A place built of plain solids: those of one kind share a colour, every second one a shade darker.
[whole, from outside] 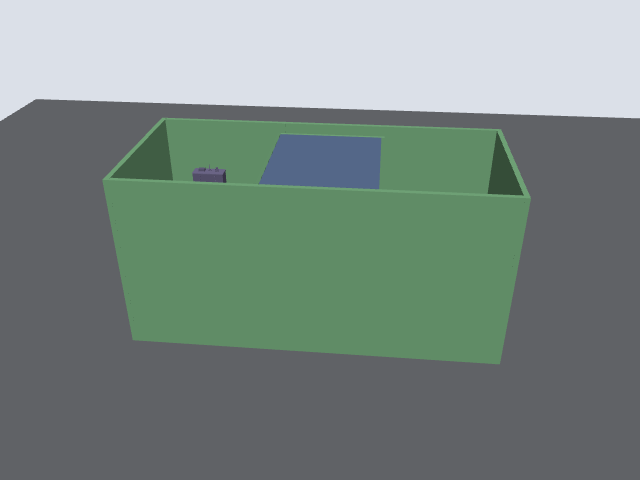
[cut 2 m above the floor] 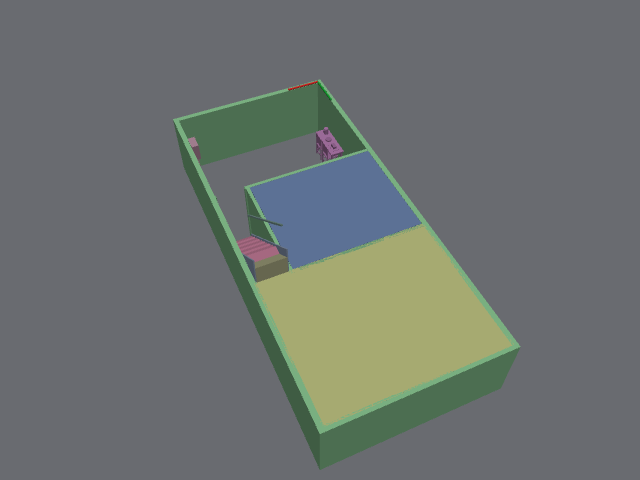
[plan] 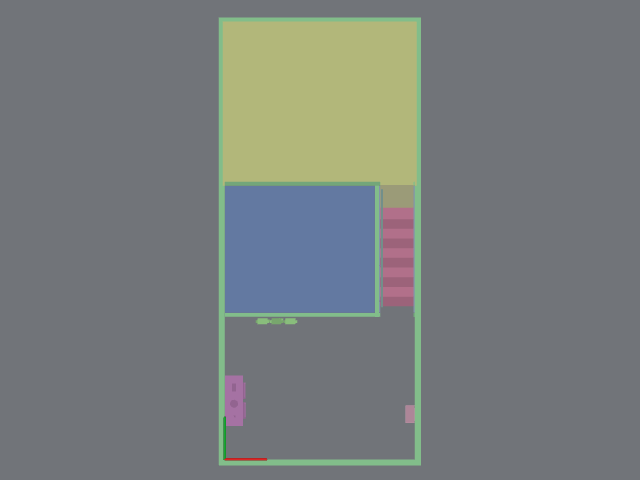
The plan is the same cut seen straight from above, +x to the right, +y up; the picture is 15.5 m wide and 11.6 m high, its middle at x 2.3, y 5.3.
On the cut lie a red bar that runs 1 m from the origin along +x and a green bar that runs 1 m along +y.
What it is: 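A farmhouse's boxed stair, a dwelling of no particular year; the kitchen below, the upper room 2.70 m above it, and between them a joiner's timber flight of 13 risers of about 0.208 m on goings of about 0.234 m, 0.80 m clear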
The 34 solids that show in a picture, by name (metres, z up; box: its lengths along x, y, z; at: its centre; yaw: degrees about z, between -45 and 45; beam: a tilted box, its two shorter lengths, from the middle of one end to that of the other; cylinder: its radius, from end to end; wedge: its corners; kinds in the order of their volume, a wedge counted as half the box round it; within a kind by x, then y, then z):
{
 "beside_box_1": {"box": [3.63, 3.07, 5.33], "at": [1.81, 5.07, 2.62]},
 "upper_1": {"box": [4.69, 3.97, 2.75], "at": [2.29, 8.59, 1.32]},
 "wall_1": {"box": [0.15, 10.83, 5.33], "at": [-0.07, 5.26, 2.62]},
 "wall_2": {"box": [3.76, 0.1, 2.64], "at": [1.88, 3.49, 1.27]},
 "wall_3": {"box": [3.76, 0.1, 5.33], "at": [1.88, 6.66, 2.62]},
 "wall_4": {"box": [4.89, 0.15, 5.33], "at": [2.29, -0.07, 2.62]},
 "wall_5": {"box": [4.89, 0.15, 5.33], "at": [2.29, 10.61, 2.62]},
 "wall_6": {"box": [0.1, 3.27, 5.33], "at": [3.68, 5.07, 2.62]},
 "wall_7": {"box": [0.15, 10.83, 5.33], "at": [4.67, 5.26, 2.62]},
 "carriage_1": {"wedge": [[3.75, 3.75, -0.05], [3.75, 3.75, 0.01], [3.75, 6.63, -0.05], [3.75, 6.63, 2.56], [4.56, 3.75, -0.05], [4.56, 3.75, 0.01], [4.56, 6.63, -0.05], [4.56, 6.63, 2.56]]},
 "chest_drawers_1": {"box": [0.41, 1.02, 0.78], "at": [4.38, 9.18, 3.2]},
 "chest_drawers_2": {"box": [0.43, 1.04, 0.024], "at": [4.38, 9.18, 3.6]},
 "string_1": {"wedge": [[3.73, 3.54, -0.05], [3.73, 3.54, 0.12], [3.73, 6.61, -0.05], [3.73, 6.61, 2.84], [3.76, 3.54, -0.05], [3.76, 3.54, 0.12], [3.76, 6.61, -0.05], [3.76, 6.61, 2.84]]},
 "string_2": {"wedge": [[4.56, 3.54, -0.05], [4.56, 3.54, 0.12], [4.56, 6.61, -0.05], [4.56, 6.61, 2.84], [4.59, 3.54, -0.05], [4.59, 3.54, 0.12], [4.59, 6.61, -0.05], [4.59, 6.61, 2.84]]},
 "rail_1": {"wedge": [[3.78, 3.68, 1.06], [3.78, 3.68, 1.12], [3.78, 6.52, 3.59], [3.78, 6.52, 3.65], [3.82, 3.68, 1.06], [3.82, 3.68, 1.12], [3.82, 6.52, 3.59], [3.82, 6.52, 3.65]]},
 "tread_1": {"wedge": [[3.75, 3.7, 0.11], [3.75, 3.7, 0.21], [3.75, 3.98, 0.11], [3.75, 3.98, 0.21], [4.57, 3.7, 0.11], [4.57, 3.7, 0.21], [4.57, 3.98, 0.11], [4.57, 3.98, 0.21]]},
 "tread_2": {"wedge": [[3.75, 3.93, 0.32], [3.75, 3.93, 0.42], [3.75, 4.22, 0.32], [3.75, 4.22, 0.42], [4.57, 3.93, 0.32], [4.57, 3.93, 0.42], [4.57, 4.22, 0.32], [4.57, 4.22, 0.42]]},
 "tread_3": {"wedge": [[3.75, 4.16, 0.52], [3.75, 4.16, 0.62], [3.75, 4.45, 0.52], [3.75, 4.45, 0.62], [4.57, 4.16, 0.52], [4.57, 4.16, 0.62], [4.57, 4.45, 0.52], [4.57, 4.45, 0.62]]},
 "tread_4": {"wedge": [[3.75, 4.4, 0.73], [3.75, 4.4, 0.83], [3.75, 4.69, 0.73], [3.75, 4.69, 0.83], [4.57, 4.4, 0.73], [4.57, 4.4, 0.83], [4.57, 4.69, 0.73], [4.57, 4.69, 0.83]]},
 "tread_5": {"wedge": [[3.75, 4.63, 0.94], [3.75, 4.63, 1.04], [3.75, 4.92, 0.94], [3.75, 4.92, 1.04], [4.57, 4.63, 0.94], [4.57, 4.63, 1.04], [4.57, 4.92, 0.94], [4.57, 4.92, 1.04]]},
 "tread_6": {"wedge": [[3.75, 4.87, 1.15], [3.75, 4.87, 1.25], [3.75, 5.15, 1.15], [3.75, 5.15, 1.25], [4.57, 4.87, 1.14], [4.57, 4.87, 1.24], [4.57, 5.15, 1.15], [4.57, 5.15, 1.25]]},
 "tread_7": {"wedge": [[3.75, 5.1, 1.35], [3.75, 5.1, 1.45], [3.75, 5.39, 1.35], [3.75, 5.39, 1.45], [4.57, 5.1, 1.35], [4.57, 5.1, 1.45], [4.57, 5.39, 1.35], [4.57, 5.39, 1.45]]},
 "tread_8": {"wedge": [[3.75, 5.34, 1.56], [3.75, 5.34, 1.66], [3.75, 5.62, 1.56], [3.75, 5.62, 1.66], [4.57, 5.34, 1.56], [4.57, 5.34, 1.66], [4.57, 5.62, 1.56], [4.57, 5.62, 1.66]]},
 "tread_9": {"wedge": [[3.75, 5.57, 1.77], [3.75, 5.57, 1.87], [3.75, 5.86, 1.77], [3.75, 5.86, 1.87], [4.57, 5.57, 1.77], [4.57, 5.57, 1.87], [4.57, 5.86, 1.77], [4.57, 5.86, 1.87]]},
 "tread_10": {"wedge": [[3.75, 5.8, 1.97], [3.75, 5.8, 2.07], [3.75, 6.09, 1.97], [3.75, 6.09, 2.07], [4.57, 5.8, 1.97], [4.57, 5.8, 2.07], [4.57, 6.09, 1.97], [4.57, 6.09, 2.07]]},
 "coat_pegs_1": {"box": [0.24, 0.15, 0.54], "at": [0.91, 3.34, 1.29]},
 "coat_pegs_2": {"box": [0.24, 0.15, 0.65], "at": [1.25, 3.34, 1.23]},
 "coat_pegs_3": {"box": [0.25, 0.15, 0.76], "at": [1.58, 3.34, 1.18]},
 "longcase_clock_1": {"box": [0.21, 0.42, 0.52], "at": [4.48, 1.09, 1.73]},
 "kitchen_table_chairs_1": {"cylinder": 0.1, "from": [0.22, 1.34, 0.75], "to": [0.22, 1.34, 0.79]},
 "kitchen_table_chairs_2": {"box": [0.44, 1.23, 0.028], "at": [0.22, 1.42, 0.74]},
 "kitchen_table_chairs_3": {"box": [0.22, 0.32, 0.018], "at": [0.22, 1.75, 0.76]},
 "kitchen_table_chairs_4": {"box": [0.39, 0.4, 0.024], "at": [0.31, 1.18, 0.44]},
 "kitchen_table_chairs_5": {"box": [0.39, 0.4, 0.024], "at": [0.31, 1.66, 0.44]}
}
